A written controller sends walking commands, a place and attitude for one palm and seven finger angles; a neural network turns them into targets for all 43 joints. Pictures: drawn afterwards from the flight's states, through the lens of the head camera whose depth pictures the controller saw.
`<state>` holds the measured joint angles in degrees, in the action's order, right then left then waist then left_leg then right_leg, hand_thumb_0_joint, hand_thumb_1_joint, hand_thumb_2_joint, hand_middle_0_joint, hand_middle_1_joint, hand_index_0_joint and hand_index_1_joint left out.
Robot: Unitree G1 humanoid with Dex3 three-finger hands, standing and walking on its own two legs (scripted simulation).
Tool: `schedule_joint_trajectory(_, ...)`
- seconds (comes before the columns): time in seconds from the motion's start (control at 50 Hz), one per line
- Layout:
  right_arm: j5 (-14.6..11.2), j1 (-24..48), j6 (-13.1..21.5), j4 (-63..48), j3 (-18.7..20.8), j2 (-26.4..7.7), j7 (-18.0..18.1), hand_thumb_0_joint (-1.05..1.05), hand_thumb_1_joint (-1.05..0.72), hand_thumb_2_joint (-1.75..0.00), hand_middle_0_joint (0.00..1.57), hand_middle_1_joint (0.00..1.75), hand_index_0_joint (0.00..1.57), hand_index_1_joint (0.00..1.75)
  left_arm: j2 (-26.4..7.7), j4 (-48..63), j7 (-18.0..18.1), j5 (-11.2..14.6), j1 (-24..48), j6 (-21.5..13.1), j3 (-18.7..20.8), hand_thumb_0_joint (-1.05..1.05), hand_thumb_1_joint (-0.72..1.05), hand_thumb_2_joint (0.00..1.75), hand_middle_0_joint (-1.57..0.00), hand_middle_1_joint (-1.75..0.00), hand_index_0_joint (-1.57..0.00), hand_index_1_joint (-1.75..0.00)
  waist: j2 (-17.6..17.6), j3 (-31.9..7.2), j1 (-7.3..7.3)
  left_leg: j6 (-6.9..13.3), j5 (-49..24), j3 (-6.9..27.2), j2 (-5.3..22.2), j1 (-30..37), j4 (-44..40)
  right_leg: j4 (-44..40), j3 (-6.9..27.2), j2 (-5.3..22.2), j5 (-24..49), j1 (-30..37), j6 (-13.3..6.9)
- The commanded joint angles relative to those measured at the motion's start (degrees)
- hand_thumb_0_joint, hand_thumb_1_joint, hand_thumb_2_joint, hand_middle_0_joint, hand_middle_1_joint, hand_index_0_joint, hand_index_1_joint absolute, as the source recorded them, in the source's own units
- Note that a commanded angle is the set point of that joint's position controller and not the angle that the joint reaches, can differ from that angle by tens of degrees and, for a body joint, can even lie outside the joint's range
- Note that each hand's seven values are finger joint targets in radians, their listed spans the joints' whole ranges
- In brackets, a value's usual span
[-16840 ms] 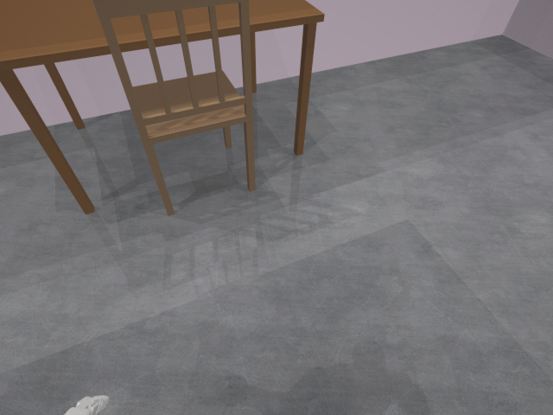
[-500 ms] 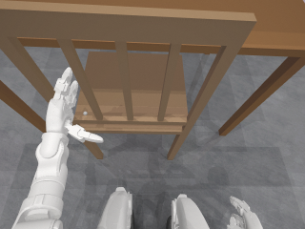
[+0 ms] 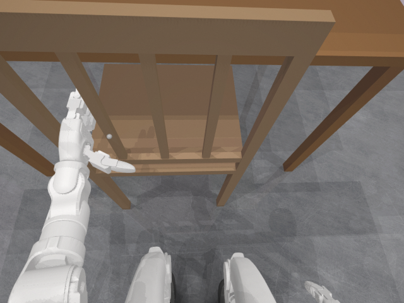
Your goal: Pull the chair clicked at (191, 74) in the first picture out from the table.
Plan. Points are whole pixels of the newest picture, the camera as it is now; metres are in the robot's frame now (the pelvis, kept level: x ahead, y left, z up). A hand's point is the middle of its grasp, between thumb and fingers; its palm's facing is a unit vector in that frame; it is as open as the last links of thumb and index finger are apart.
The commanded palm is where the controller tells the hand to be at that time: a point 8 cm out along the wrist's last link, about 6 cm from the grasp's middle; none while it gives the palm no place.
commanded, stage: push the fingers through the gap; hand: left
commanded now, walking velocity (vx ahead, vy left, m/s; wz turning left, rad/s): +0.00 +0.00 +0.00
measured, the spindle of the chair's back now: (158, 119) +0.45 +0.09 +0.04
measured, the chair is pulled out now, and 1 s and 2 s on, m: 0.00 0.00 0.01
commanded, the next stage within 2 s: hook a spindle and tug to test in 0.12 s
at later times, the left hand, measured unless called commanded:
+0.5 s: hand (110, 140) +0.41 +0.17 +0.02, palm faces +0.04 -1.00 -0.04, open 16.1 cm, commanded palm +0.39 +0.22 +0.02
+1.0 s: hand (112, 139) +0.41 +0.17 +0.02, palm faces +0.03 -1.00 -0.04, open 7.1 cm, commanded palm +0.39 +0.22 +0.02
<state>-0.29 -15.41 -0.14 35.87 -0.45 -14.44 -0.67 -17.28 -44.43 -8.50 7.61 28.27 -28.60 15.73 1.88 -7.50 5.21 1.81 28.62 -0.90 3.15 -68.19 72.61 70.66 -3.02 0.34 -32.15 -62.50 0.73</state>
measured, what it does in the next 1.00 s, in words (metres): stands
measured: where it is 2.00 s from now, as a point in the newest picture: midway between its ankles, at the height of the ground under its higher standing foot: outside the picture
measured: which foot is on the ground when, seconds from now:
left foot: down 0.00-1.00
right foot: down 0.00-1.00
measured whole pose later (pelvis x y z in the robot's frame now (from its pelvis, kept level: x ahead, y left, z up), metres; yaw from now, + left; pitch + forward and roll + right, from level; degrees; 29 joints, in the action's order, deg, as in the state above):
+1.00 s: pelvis +0.00 +0.00 +0.00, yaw +0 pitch +23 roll -3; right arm -0.3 -14.3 -0.1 36.0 -0.3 -14.4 -0.4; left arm -16.1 -43.4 -8.3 7.9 26.9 -29.3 14.3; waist 1.9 -7.8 5.0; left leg 1.6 28.3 -0.5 3.1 -67.4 72.5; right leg 70.6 -3.3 0.3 -32.0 -61.7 0.5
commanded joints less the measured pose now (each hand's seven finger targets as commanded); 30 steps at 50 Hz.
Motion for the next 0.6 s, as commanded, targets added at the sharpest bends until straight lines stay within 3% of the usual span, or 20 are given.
schedule_joint_trajectory(0.0, 0.2, -4.5, 2.1, -4.6, 3.7, -9.9, 1.2, 0.0, -0.9, -0.9, 0.2, 0.3, 0.2, 0.3, -11.0, 12.6, -0.3, 1.1, 17.9, -5.0, 2.1, 0.0, -0.5, 0.3, -0.06, -0.08, -0.06, -0.08, 3.4, -27.3, 0.69, -0.9, -18.4, 4.2, -1.1, 26.9, -8.1, -9.1, -0.1, -1.5, 16.1, 6.3, -2.2)
schedule_joint_trajectory(0.02, 0.2, -4.5, 2.1, -4.7, 3.7, -9.7, 1.1, 0.0, -0.9, -0.9, 0.2, 0.3, 0.2, 0.3, -9.5, 11.8, -0.6, 1.2, 17.1, -4.7, 1.1, 0.0, -0.5, 0.3, -0.06, -0.08, -0.06, -0.08, 3.2, -27.3, 0.84, -0.8, -18.1, 4.0, -1.2, 26.6, -8.1, -9.4, -0.1, -1.5, 16.1, 6.7, -2.1)
schedule_joint_trajectory(0.14, 0.1, -4.3, 2.1, -4.8, 3.9, -9.7, 0.9, 0.0, -0.9, -0.9, 0.2, 0.3, 0.2, 0.3, -8.2, 12.9, -0.9, 1.4, 16.4, -4.3, -0.1, 0.0, -0.5, 0.3, -0.06, -0.08, -0.06, -0.08, 4.3, -28.3, 0.62, -0.8, -20.6, 4.2, -1.2, 28.4, -8.1, -9.1, -0.4, -1.4, 17.8, 6.6, -2.3)
schedule_joint_trajectory(0.18, 0.1, -4.4, 1.8, -4.7, 4.0, -9.8, 1.0, 0.0, -0.9, -0.9, 0.2, 0.3, 0.2, 0.3, -10.6, 12.7, -0.6, 1.5, 14.2, -4.2, 2.2, 0.0, -0.5, 0.3, -0.06, -0.08, -0.06, -0.08, 3.5, -28.4, -0.16, -0.9, -21.0, 3.9, -1.1, 27.9, -8.1, -9.2, -0.1, -1.4, 18.7, 7.9, -2.3)
schedule_joint_trajectory(0.2, 0.2, -4.2, 1.8, -5.0, 3.9, -9.6, 0.9, 0.0, -0.9, -0.9, 0.2, 0.3, 0.2, 0.3, -9.6, 13.4, -0.6, 1.5, 14.0, -4.2, 1.4, 0.0, -0.5, 0.3, -0.06, -0.08, -0.06, -0.08, 3.2, -28.6, 0.03, -0.8, -21.5, 3.8, -1.2, 27.7, -8.1, -9.1, -0.1, -1.3, 19.5, 8.5, -2.2)
schedule_joint_trajectory(0.24, 0.1, -3.9, 1.8, -5.0, 3.7, -9.5, 0.9, 0.0, -0.9, -0.9, 0.2, 0.3, 0.2, 0.3, -8.9, 12.9, -0.5, 1.4, 15.1, -4.2, 0.6, 0.0, -0.5, 0.3, -0.1, -0.19, -0.1, -0.19, 2.1, -27.2, 0.75, -0.6, -20.3, 3.8, -1.3, 26.1, -7.9, -9.1, 0.0, -1.3, 19.1, 8.3, -2.1)
schedule_joint_trajectory(0.28, 0.1, -3.7, 1.7, -4.9, 3.8, -9.6, 1.0, 0.0, -0.9, -0.9, 0.2, 0.3, 0.2, 0.3, -10.6, 12.6, -0.3, 1.3, 15.3, -4.4, 2.0, 0.0, -0.5, 0.3, -0.13, -0.3, -0.13, -0.3, 2.3, -26.3, 0.43, -0.7, -18.9, 3.4, -1.3, 25.3, -7.9, -9.2, 0.2, -1.3, 18.1, 8.3, -2.1)
schedule_joint_trajectory(0.34, 0.1, -3.2, 2.0, -5.5, 3.8, -9.4, 1.0, 0.0, -0.9, -0.9, 0.2, 0.3, 0.2, 0.3, -9.0, 14.6, -0.4, 1.2, 15.6, -5.1, 0.5, 0.0, -0.5, 0.3, -0.18, -0.46, -0.18, -0.46, 4.1, -27.6, 0.33, -0.8, -19.7, 3.7, -1.3, 27.2, -7.9, -9.1, 0.1, -1.3, 18.0, 7.7, -2.2)
schedule_joint_trajectory(0.42, 0.0, -2.8, 2.0, -5.4, 3.8, -9.2, 1.0, 0.0, -0.9, -0.9, 0.2, 0.3, 0.2, 0.3, -7.1, 13.9, -0.5, 1.5, 14.4, -4.7, -0.8, 0.0, -0.5, 0.3, -0.25, -0.68, -0.25, -0.68, 2.9, -26.6, 0.68, -0.6, -18.0, 3.3, -1.5, 26.0, -7.9, -9.7, 0.4, -1.2, 17.4, 8.0, -2.0)
schedule_joint_trajectory(0.46, 0.0, -3.0, 1.8, -4.8, 3.6, -9.6, 1.2, 0.0, -0.9, -0.9, 0.2, 0.3, 0.2, 0.3, -8.9, 11.3, -0.5, 1.4, 16.1, -4.3, 0.5, 0.0, -0.5, 0.3, -0.29, -0.79, -0.29, -0.79, 0.9, -24.7, 1.18, -0.5, -15.5, 3.4, -1.5, 23.6, -7.7, -9.8, 0.3, -1.3, 15.5, 7.5, -1.9)
schedule_joint_trajectory(0.5, 0.1, -2.7, 1.9, -5.3, 3.5, -9.5, 1.3, 0.0, -0.9, -0.9, 0.2, 0.3, 0.2, 0.3, -9.2, 12.1, -0.6, 1.0, 16.8, -4.6, 0.4, 0.0, -0.5, 0.3, -0.32, -0.9, -0.32, -0.9, 3.0, -25.8, 0.59, -0.6, -15.2, 3.5, -1.6, 24.3, -7.9, -9.6, 0.4, -1.2, 14.8, 7.3, -2.1)
schedule_joint_trajectory(0.54, 0.0, -2.5, 2.1, -5.2, 3.5, -9.4, 1.5, 0.0, -0.9, -0.9, 0.2, 0.3, 0.2, 0.3, -9.0, 13.0, -0.6, 1.3, 19.0, -5.0, 0.1, 0.0, -0.39, 0.35, -0.36, -1.01, -0.36, -1.01, 3.0, -26.0, 1.01, -0.5, -15.2, 3.6, -1.5, 25.1, -7.8, -9.7, 0.4, -1.3, 14.4, 7.1, -2.2)
schedule_joint_trajectory(0.58, 0.2, -2.6, 2.2, -5.1, 3.5, -9.5, 1.5, 0.0, -0.9, -0.9, 0.2, 0.3, 0.2, 0.3, -10.3, 13.2, -0.4, 1.5, 17.5, -5.1, 1.5, 0.0, -0.28, 0.4, -0.39, -1.12, -0.39, -1.12, 3.6, -27.5, 0.3, -0.6, -16.2, 3.6, -1.5, 25.8, -7.8, -9.7, 0.5, -1.3, 15.3, 7.9, -2.2)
